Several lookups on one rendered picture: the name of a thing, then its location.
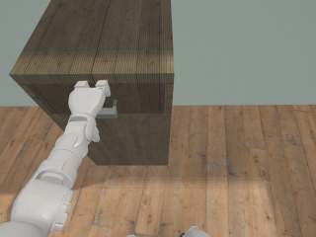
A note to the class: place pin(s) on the handle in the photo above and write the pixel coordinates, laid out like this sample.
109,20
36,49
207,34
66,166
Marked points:
108,113

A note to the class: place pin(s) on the robot left forearm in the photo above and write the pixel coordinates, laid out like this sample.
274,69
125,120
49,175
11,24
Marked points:
62,164

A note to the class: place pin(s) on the robot right shin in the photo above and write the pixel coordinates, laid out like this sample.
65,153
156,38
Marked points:
193,228

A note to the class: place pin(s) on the robot left upper arm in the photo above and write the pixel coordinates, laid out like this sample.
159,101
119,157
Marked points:
44,208

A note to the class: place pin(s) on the robot left hand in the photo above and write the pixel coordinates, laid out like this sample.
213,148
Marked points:
89,100

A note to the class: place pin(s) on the drawer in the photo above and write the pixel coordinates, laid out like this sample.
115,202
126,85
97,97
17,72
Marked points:
133,98

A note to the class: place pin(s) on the cabinet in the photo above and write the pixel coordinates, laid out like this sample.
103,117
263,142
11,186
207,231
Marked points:
122,41

